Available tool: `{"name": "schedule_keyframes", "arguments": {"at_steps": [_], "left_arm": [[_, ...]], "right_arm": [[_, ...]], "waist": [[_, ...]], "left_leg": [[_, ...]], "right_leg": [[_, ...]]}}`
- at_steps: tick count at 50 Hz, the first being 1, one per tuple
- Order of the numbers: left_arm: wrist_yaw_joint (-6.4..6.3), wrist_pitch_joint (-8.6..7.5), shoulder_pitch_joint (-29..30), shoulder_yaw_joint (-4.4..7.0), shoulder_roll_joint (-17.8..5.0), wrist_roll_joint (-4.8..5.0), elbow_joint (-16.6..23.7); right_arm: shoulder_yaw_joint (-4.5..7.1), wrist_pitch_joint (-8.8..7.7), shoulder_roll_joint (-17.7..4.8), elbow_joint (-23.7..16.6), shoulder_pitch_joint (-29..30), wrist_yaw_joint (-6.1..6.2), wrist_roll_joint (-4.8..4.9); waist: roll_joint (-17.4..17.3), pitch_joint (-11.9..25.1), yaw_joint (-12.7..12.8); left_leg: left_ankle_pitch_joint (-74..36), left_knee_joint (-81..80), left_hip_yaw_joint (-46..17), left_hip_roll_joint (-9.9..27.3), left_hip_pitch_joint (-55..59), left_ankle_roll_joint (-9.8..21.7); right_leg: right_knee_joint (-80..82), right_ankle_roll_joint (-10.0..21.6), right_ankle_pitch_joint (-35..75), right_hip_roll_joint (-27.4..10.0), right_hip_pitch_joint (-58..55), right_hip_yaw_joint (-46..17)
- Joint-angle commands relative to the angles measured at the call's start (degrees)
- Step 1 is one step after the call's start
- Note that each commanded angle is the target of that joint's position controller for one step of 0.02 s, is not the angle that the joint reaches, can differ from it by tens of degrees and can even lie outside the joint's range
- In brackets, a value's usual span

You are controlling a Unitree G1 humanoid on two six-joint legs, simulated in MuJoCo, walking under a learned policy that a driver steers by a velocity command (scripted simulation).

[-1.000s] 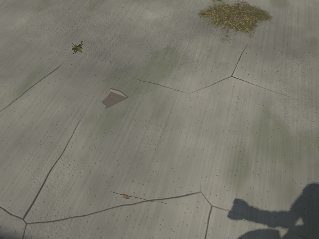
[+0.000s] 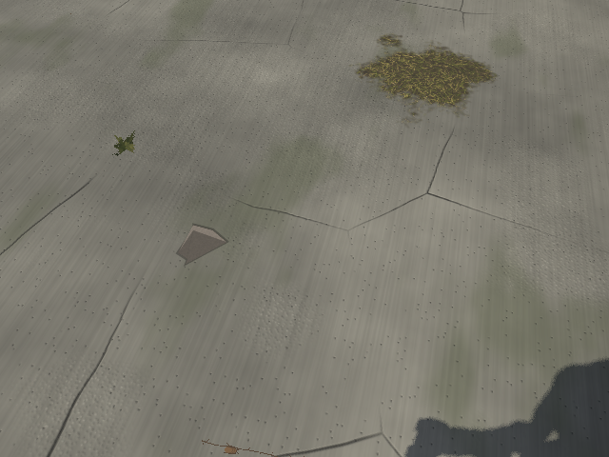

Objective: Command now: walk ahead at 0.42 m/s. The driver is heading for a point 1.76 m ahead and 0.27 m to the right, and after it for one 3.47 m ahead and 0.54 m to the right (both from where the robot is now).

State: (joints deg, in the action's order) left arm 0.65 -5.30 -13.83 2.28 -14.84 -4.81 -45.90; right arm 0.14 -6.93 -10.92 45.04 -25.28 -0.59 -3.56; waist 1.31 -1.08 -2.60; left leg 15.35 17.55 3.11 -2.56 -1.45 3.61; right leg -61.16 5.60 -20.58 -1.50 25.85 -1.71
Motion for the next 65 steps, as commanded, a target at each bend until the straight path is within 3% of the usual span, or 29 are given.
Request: {"name": "schedule_keyframes", "arguments": {"at_steps": [1,6,9,12,13,14,16,18,19,20,21,22,23,24,25,26,28,30,34,37,40,41,42,43,44,46,50,58,65], "left_arm": [[1.4,-0.03,4.97,-0.58,0.68,-0.18,4.86],[1.82,0.53,10.04,-1.48,1.62,1.32,6.33],[2.18,2.56,12.9,-2.07,1.26,0.65,8.08],[1.95,3.01,17.61,-2.23,-0.32,0.14,8.91],[2.51,0.86,21.46,-0.36,-3.5,9.62,10.17],[3.04,-0.27,21.39,-1.04,-2.53,10.43,9.53],[3.58,-1.02,17.1,-0.9,-1.44,8.18,7.34],[2.74,-0.75,-3.34,1.22,-4.23,7.09,0.29],[2.37,-0.2,-15.86,2.11,-6.92,6.07,-3.61],[2.21,-0.3,-17.63,1.61,-9.89,4.81,-4.11],[2.21,0.81,-22.23,3.4,-12.17,6.05,-6.49],[1.29,1.54,-18.36,3.54,-11.94,6.15,-7.9],[0.39,1.64,-9.55,2.4,-7.92,5.88,-6.0],[0.35,0.66,-3.45,1.63,-7.49,4.66,-4.09],[0.93,-0.22,0.73,1.21,-6.41,4.43,-3.93],[1.41,-1.16,3.29,0.15,-3.33,4.66,-4.75],[0.91,-1.52,4.65,0.19,-3.9,4.83,-6.01],[-0.23,-1.58,2.47,0.56,-5.81,3.87,-6.59],[-1.08,-0.56,-2.26,2.3,-9.57,6.92,-8.12],[-0.97,0.74,-5.99,2.73,-9.51,7.34,-9.87],[-0.75,1.9,-5.64,2.39,-8.83,6.35,-10.03],[-0.76,2.02,-5.81,1.28,-6.05,5.42,-9.12],[-0.5,1.03,-10.48,-0.67,-0.17,4.98,-8.08],[-0.32,-0.13,-8.89,0.2,-3.93,5.3,-8.59],[-0.15,-1.03,-4.59,1.23,-7.85,6.74,-7.29],[-0.79,-1.05,0.42,1.46,-7.21,6.13,-6.35],[-1.12,1.19,-0.42,1.64,-4.03,5.47,-7.0],[-0.31,0.98,14.55,1.38,-2.22,5.39,-2.7],[1.69,-0.03,21.44,0.98,-2.95,6.11,0.45]], "right_arm": [[-0.07,-0.07,-4.1,-1.95,-2.02,1.23,-1.36],[-0.34,-0.47,-4.78,4.75,-9.81,0.31,-1.58],[-1.34,0.15,-3.52,7.29,-10.05,-1.97,-1.8],[-1.51,-0.01,-4.13,10.73,-14.37,-0.94,-0.8],[1.93,2.07,-10.11,10.14,-7.55,2.69,8.31],[1.82,3.22,-10.4,10.86,-9.65,4.16,7.85],[2.25,4.54,-9.66,12.55,-12.88,4.53,5.58],[2.26,4.56,-8.52,12.33,-9.25,3.12,4.02],[2.15,3.39,-4.96,13.24,-10.46,2.26,4.3],[0.18,1.08,-0.14,13.34,-20.5,1.01,5.96],[0.59,-0.8,-4.52,9.9,-17.49,0.44,8.77],[0.75,-0.9,-4.79,5.93,-8.8,1.07,9.75],[1.31,-0.32,-6.89,3.22,-0.04,2.68,8.45],[1.27,0.47,-6.89,2.67,1.06,3.21,7.05],[1.24,1.67,-5.82,2.81,0.4,3.41,5.15],[1.81,2.61,-5.45,2.77,1.21,3.12,5.11],[1.84,2.84,-4.05,1.12,3.92,3.35,4.35],[1.97,1.95,-4.14,0.58,6.68,2.78,3.38],[1.8,2.38,-5.28,-1.68,16.62,1.27,4.63],[2.49,2.18,-7.45,-3.52,22.65,0.53,4.32],[4.39,1.76,-10.13,-1.4,15.17,0.16,4.31],[6.1,1.67,-14.14,1.5,4.41,0.45,4.12],[7.59,2.02,-20.19,3.39,-2.17,0.21,4.03],[6.38,1.9,-15.49,3.69,-4.34,-0.17,4.33],[5.48,1.49,-13.24,2.74,0.87,-0.17,4.07],[4.64,1.26,-10.53,1.13,9.83,-0.32,3.55],[4.37,0.45,-9.16,3.46,10.04,-0.31,3.56],[4.44,0.89,-10.22,9.08,3.12,1.43,4.22],[5.18,2.37,-10.92,13.46,-0.8,1.85,4.64]], "waist": [[-4.14,-4.72,0.16],[-3.43,-4.66,-2.64],[-3.67,-8.2,-1.49],[-0.95,-9.71,-4.22],[-0.71,-15.59,-2.73],[1.16,-11.84,-3.39],[-0.4,-5.69,-3.89],[-0.29,5.86,6.21],[7.24,13.19,11.21],[18.54,24.4,7.89],[18.63,33.37,11.31],[8.95,26.3,9.43],[-0.85,16.61,7.87],[-4.0,12.16,5.22],[-4.97,8.41,2.0],[-2.44,2.83,-0.38],[3.11,-4.21,-1.59],[3.27,-1.58,-1.13],[2.03,-0.63,2.67],[-0.17,-2.55,4.7],[-0.18,2.5,0.05],[-4.57,9.85,-3.65],[-19.27,16.36,-3.05],[-17.35,18.82,-4.22],[-13.25,12.11,-3.11],[-6.02,5.0,-0.01],[-6.17,3.75,3.31],[-5.3,-1.36,0.04],[-5.5,-4.33,-0.93]], "left_leg": [[-8.25,-10.43,-10.81,14.47,-0.63,10.0],[-11.93,-3.2,-6.19,10.42,-1.02,9.4],[-8.87,-2.55,-8.68,12.55,-9.51,9.51],[-6.91,3.06,-10.17,13.21,1.45,8.19],[-9.19,9.85,-10.32,14.12,-2.39,5.55],[-11.12,13.78,-8.94,13.81,0.55,4.57],[-19.11,22.84,-8.51,11.99,2.24,3.64],[-24.31,46.02,-5.95,7.24,-8.19,1.8],[5.87,71.79,-3.22,0.58,-27.41,-2.21],[29.74,90.88,-14.21,-1.6,-44.31,-2.38],[26.83,94.13,-16.38,-1.24,-49.83,-3.13],[19.41,89.16,-11.13,3.57,-55.59,-3.84],[13.22,86.97,-5.78,6.4,-55.65,-4.19],[8.51,84.27,-6.89,8.43,-50.86,-4.34],[8.16,81.39,-8.31,10.49,-45.46,-4.35],[3.71,72.61,-10.92,12.76,-42.63,-3.04],[-2.39,51.78,-8.38,12.24,-35.54,-4.42],[-14.01,34.46,-6.13,10.83,-26.67,-4.68],[-18.94,20.3,-6.48,9.23,-27.62,-3.87],[-15.04,15.62,-5.54,8.37,-30.19,-1.45],[-8.73,12.02,-2.2,5.1,-17.21,1.11],[-10.22,12.34,-7.81,9.6,-2.15,3.87],[-0.62,6.17,-32.21,22.21,17.94,12.29],[6.91,-0.13,-44.41,23.86,20.47,13.32],[7.48,-0.87,-38.2,22.86,14.84,10.84],[-3.86,-3.44,-26.27,19.05,1.33,9.21],[-13.45,-8.42,-17.02,15.8,-5.5,8.52],[-15.25,-11.39,-7.97,13.49,-4.84,6.86],[-21.18,-6.29,-7.81,17.94,6.24,6.09]], "right_leg": [[2.82,-1.74,13.0,-3.88,10.94,-0.83],[27.34,-5.18,42.69,-4.61,12.77,-1.36],[28.79,-3.77,43.3,-4.52,5.62,-1.63],[34.98,-2.86,39.36,-5.61,12.91,-1.8],[36.78,-3.62,36.99,-4.91,15.19,-4.72],[38.68,-4.35,38.81,-4.52,13.84,-3.03],[40.74,-3.96,39.95,-2.79,4.02,-1.1],[38.04,-2.37,41.22,-0.35,-24.43,3.86],[29.58,1.59,54.13,-8.48,-47.09,-2.21],[15.69,9.4,68.34,-18.85,-64.5,-16.64],[27.78,17.64,39.72,-24.15,-66.87,-31.89],[38.72,17.01,13.22,-24.19,-57.96,-34.96],[44.41,14.49,7.1,-21.94,-43.75,-32.28],[45.82,16.13,8.18,-23.93,-30.61,-32.5],[46.97,15.61,11.29,-23.01,-18.9,-31.1],[49.34,12.0,10.45,-19.17,-9.67,-24.42],[52.73,8.39,18.44,-9.83,2.23,-9.16],[51.72,7.28,26.62,-6.12,3.27,-2.06],[52.77,7.34,20.6,-10.84,-9.28,-4.95],[50.28,5.68,15.3,-13.17,-16.61,-6.38],[38.02,2.59,26.13,-9.7,-18.69,-3.31],[22.16,0.47,25.31,-5.26,-12.12,0.84],[-0.76,-3.87,4.04,4.34,10.17,5.81],[-10.17,-3.44,-10.68,4.2,18.16,-2.58],[-12.62,-2.04,-6.66,1.2,22.43,-4.19],[-6.77,-1.82,2.43,-3.76,18.97,-2.2],[1.63,-2.65,9.3,-5.55,12.48,-1.87],[24.61,-4.53,28.22,-3.26,12.92,0.33],[32.42,-1.73,20.37,-2.25,12.83,1.24]]}}
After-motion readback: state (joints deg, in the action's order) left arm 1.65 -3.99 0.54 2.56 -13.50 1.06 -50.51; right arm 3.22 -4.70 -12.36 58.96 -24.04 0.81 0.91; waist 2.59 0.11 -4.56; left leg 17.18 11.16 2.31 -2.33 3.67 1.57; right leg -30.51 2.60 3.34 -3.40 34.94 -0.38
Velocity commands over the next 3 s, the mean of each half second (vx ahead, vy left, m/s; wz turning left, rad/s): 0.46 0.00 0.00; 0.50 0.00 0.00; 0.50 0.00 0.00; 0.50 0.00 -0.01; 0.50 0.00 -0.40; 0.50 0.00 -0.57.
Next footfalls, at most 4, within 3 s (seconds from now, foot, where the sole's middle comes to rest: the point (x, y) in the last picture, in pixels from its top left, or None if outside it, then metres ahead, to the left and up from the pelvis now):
0.36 right None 0.41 -0.16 -0.91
0.82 left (264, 426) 0.65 0.09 -0.91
1.38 right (347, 315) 0.97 -0.15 -0.91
1.92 left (267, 234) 1.29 0.08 -0.91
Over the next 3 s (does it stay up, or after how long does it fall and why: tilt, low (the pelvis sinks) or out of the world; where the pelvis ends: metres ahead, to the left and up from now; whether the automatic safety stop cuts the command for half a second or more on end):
stays up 1.71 -0.15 -0.15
